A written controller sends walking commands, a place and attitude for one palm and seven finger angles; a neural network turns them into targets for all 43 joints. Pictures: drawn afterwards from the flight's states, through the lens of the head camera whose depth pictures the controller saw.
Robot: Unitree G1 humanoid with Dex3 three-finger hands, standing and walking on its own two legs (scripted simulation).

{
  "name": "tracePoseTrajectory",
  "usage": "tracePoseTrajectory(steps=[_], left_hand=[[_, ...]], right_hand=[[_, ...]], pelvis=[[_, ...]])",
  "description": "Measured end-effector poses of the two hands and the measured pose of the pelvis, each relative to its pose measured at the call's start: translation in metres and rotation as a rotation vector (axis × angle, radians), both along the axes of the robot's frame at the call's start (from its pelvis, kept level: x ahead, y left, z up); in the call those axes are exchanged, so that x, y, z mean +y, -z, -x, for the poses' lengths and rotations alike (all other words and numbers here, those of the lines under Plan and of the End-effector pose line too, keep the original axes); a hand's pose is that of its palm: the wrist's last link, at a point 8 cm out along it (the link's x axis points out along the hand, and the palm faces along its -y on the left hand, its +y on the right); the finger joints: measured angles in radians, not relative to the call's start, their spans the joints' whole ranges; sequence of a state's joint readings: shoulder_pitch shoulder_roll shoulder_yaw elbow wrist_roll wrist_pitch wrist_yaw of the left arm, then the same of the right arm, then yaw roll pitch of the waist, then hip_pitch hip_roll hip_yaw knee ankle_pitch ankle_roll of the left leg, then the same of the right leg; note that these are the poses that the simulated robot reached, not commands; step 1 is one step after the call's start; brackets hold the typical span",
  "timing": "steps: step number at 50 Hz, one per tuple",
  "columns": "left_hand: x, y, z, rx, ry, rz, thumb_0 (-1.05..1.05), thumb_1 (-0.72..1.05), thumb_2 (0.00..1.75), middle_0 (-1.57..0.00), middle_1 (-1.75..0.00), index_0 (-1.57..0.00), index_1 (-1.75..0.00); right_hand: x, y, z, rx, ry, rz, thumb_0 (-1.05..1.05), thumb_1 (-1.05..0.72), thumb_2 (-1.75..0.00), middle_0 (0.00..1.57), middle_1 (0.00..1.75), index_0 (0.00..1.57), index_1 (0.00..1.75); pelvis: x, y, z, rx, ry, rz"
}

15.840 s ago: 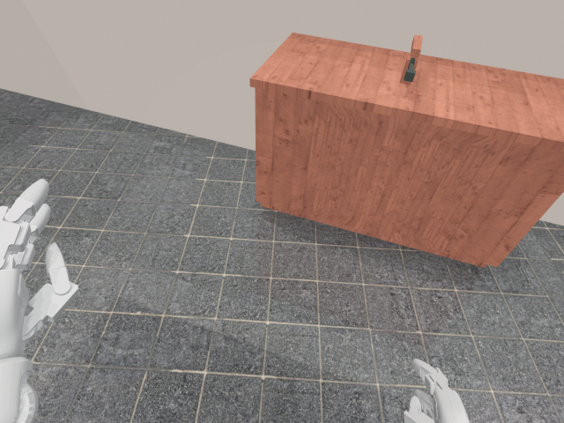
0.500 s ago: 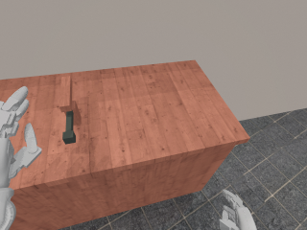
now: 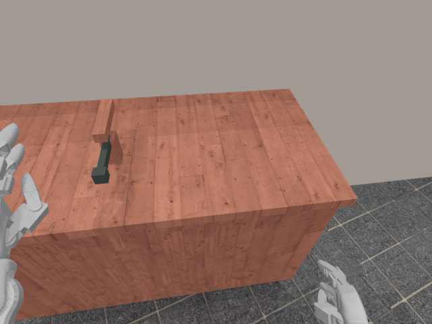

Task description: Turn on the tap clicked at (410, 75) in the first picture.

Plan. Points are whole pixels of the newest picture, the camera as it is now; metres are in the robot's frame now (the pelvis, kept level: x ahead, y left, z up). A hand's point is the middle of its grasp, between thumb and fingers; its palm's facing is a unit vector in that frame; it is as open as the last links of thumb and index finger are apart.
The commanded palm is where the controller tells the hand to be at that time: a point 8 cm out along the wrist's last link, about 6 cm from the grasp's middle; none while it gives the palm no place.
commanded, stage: turn the palm inward beside the body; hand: left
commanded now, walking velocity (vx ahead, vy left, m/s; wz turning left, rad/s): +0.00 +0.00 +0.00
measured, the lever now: (100, 175) +0.38 +0.31 +0.04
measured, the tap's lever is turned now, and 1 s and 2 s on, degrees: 0 0 0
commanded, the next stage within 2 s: reach beside the lever's end, fingers flat in 1.76 s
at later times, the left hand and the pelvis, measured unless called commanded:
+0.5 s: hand (70, 208) +0.22 +0.25 +0.15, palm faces +0.42 -0.87 -0.28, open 7.4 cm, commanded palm +0.18 +0.29 +0.17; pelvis +0.04 -0.01 +0.00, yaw +1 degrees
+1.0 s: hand (57, 237) +0.19 +0.25 +0.14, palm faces +0.44 -0.88 -0.18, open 7.4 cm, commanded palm +0.13 +0.29 +0.15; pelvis +0.00 +0.02 +0.00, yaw +1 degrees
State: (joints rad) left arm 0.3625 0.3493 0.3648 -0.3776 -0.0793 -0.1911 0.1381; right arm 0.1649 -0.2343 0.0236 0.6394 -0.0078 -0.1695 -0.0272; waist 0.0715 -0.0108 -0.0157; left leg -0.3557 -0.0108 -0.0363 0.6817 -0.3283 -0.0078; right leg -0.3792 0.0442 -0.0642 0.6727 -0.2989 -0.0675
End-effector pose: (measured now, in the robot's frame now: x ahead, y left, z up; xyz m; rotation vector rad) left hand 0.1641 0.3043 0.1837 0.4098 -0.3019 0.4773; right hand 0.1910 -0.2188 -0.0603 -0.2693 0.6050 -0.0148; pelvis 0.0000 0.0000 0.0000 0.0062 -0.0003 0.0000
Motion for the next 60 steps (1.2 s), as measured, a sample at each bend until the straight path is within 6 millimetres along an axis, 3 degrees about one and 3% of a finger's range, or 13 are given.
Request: tracePoseTrajectory(steps=[4, 9, 14, 19, 24, 29, 38, 44, 52, 60], left_hand=[[-0.005, -0.006, -0.003, -0.005, -0.010, 0.011, 0.01, 0.89, 0.90, -0.21, -0.30, -0.21, -0.30], [-0.016, 0.012, -0.029, 0.199, 0.047, 0.063, 0.01, 0.90, 0.90, -0.20, -0.30, -0.21, -0.30], [-0.026, 0.014, -0.038, 0.185, 0.063, 0.075, 0.01, 0.89, 0.90, -0.21, -0.30, -0.21, -0.30], [-0.024, 0.007, -0.029, 0.118, 0.050, 0.068, 0.01, 0.89, 0.90, -0.21, -0.30, -0.22, -0.30], [-0.017, 0.018, -0.020, 0.165, 0.034, 0.124, 0.01, 0.89, 0.90, -0.21, -0.30, -0.21, -0.30], [-0.019, 0.026, -0.015, 0.176, 0.056, 0.157, 0.01, 0.90, 0.90, -0.21, -0.30, -0.21, -0.30], [-0.015, 0.022, -0.001, 0.122, 0.057, 0.185, 0.01, 0.90, 0.90, -0.21, -0.30, -0.21, -0.30], [-0.012, 0.033, 0.013, 0.180, 0.028, 0.240, 0.01, 0.90, 0.90, -0.20, -0.30, -0.21, -0.30], [-0.014, 0.038, 0.023, 0.177, 0.020, 0.257, 0.01, 0.90, 0.90, -0.20, -0.30, -0.21, -0.30], [-0.016, 0.043, 0.025, 0.209, 0.013, 0.293, 0.01, 0.90, 0.90, -0.20, -0.30, -0.21, -0.30]], right_hand=[[-0.005, 0.010, -0.006, 0.005, -0.017, -0.005, 0.02, -0.91, -0.89, 0.20, 0.30, 0.20, 0.30], [-0.013, 0.017, -0.012, 0.014, 0.042, -0.038, 0.02, -0.91, -0.89, 0.20, 0.30, 0.20, 0.30], [-0.021, 0.018, -0.016, 0.017, 0.092, -0.054, 0.02, -0.91, -0.89, 0.20, 0.30, 0.20, 0.30], [-0.026, 0.018, -0.019, 0.028, 0.098, -0.040, 0.02, -0.91, -0.89, 0.20, 0.30, 0.20, 0.30], [-0.026, 0.017, -0.022, 0.015, 0.102, -0.024, 0.02, -0.91, -0.89, 0.20, 0.30, 0.20, 0.30], [-0.015, 0.012, -0.025, -0.023, 0.089, -0.017, 0.02, -0.91, -0.89, 0.20, 0.30, 0.20, 0.30], [0.013, 0.003, -0.022, -0.082, 0.051, -0.050, 0.02, -0.91, -0.89, 0.20, 0.30, 0.20, 0.30], [0.027, 0.000, -0.016, -0.093, 0.032, -0.060, 0.02, -0.91, -0.89, 0.20, 0.30, 0.20, 0.30], [0.034, 0.000, -0.008, -0.097, 0.013, -0.052, 0.02, -0.90, -0.89, 0.20, 0.30, 0.20, 0.30], [0.032, 0.003, -0.006, -0.089, 0.022, -0.049, 0.02, -0.90, -0.89, 0.20, 0.30, 0.20, 0.30]], pelvis=[[-0.009, 0.003, 0.001, -0.004, -0.028, 0.010], [-0.015, 0.001, -0.004, 0.000, -0.026, 0.008], [-0.017, 0.001, -0.017, 0.034, -0.004, 0.000], [-0.015, 0.001, -0.034, 0.058, -0.001, -0.004], [-0.008, 0.001, -0.040, 0.054, -0.011, 0.002], [-0.001, 0.002, -0.036, 0.050, -0.016, 0.004], [0.009, 0.002, -0.023, 0.032, -0.018, 0.010], [0.014, 0.001, -0.013, 0.010, -0.022, 0.013], [0.018, 0.002, -0.003, -0.002, -0.024, 0.015], [0.019, 0.002, -0.006, -0.002, -0.024, 0.019]])
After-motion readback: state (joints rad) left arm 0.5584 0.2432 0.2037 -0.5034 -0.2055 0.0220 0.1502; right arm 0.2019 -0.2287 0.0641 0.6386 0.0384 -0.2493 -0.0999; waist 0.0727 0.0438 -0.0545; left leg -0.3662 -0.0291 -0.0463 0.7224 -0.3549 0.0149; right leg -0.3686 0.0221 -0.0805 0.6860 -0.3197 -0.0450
